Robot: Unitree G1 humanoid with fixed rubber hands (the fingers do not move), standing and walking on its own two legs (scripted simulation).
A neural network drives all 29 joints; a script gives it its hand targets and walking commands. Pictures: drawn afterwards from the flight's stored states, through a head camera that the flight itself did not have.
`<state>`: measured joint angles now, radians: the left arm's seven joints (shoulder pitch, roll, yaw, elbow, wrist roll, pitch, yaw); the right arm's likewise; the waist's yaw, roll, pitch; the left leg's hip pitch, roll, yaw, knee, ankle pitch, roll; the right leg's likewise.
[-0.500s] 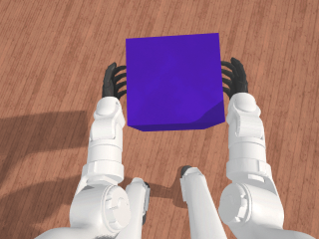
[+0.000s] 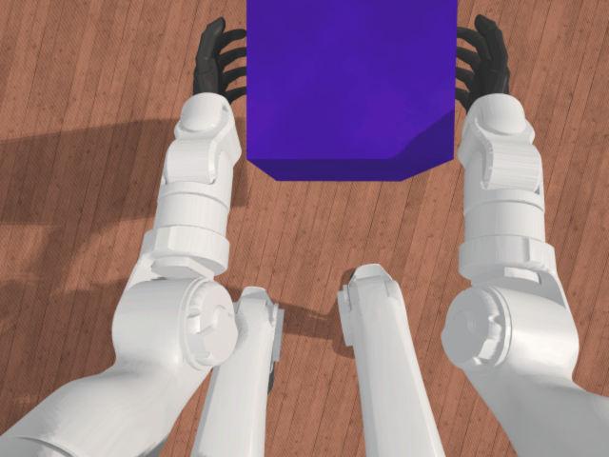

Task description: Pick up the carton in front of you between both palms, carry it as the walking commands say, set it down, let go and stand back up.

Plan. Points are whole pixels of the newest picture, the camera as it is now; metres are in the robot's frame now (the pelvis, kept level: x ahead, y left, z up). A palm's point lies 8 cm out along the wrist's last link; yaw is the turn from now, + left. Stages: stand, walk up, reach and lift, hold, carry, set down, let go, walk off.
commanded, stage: set down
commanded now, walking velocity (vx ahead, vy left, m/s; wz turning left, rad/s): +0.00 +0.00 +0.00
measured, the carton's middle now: (343, 98) +0.53 -0.11 -0.20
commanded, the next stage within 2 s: none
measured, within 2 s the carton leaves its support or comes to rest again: rests again in 0.94 s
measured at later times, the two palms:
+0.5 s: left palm (257, 106) +0.56 +0.01 -0.26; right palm (457, 115) +0.49 -0.28 -0.26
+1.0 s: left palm (255, 114) +0.56 +0.02 -0.30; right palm (444, 126) +0.48 -0.27 -0.30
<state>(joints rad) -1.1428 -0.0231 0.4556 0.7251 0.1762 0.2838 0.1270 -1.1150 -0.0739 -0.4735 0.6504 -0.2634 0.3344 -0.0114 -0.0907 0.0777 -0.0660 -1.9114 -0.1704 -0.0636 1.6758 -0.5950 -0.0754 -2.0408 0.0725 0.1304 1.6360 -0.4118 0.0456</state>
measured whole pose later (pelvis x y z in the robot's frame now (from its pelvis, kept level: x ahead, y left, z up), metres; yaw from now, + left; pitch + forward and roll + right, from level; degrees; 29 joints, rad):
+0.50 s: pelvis -0.01 +0.00 -0.09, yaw +2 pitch +42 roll +5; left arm -1.50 0.13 0.29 0.91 0.05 0.27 0.20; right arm -1.40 -0.24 -0.45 0.78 -0.16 0.32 -0.01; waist -0.16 0.08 0.29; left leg -2.10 -0.23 -0.05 2.03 -0.68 -0.10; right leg -2.23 0.06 0.12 1.98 -0.48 0.06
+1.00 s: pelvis -0.02 +0.01 -0.12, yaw +2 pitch +39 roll +0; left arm -1.60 0.20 0.13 1.04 -0.04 0.24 0.20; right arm -1.43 -0.28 -0.50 0.87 -0.14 0.28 0.06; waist -0.18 0.09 0.40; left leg -2.16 -0.24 -0.06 2.14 -0.67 -0.08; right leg -2.24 -0.01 0.06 2.07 -0.52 0.06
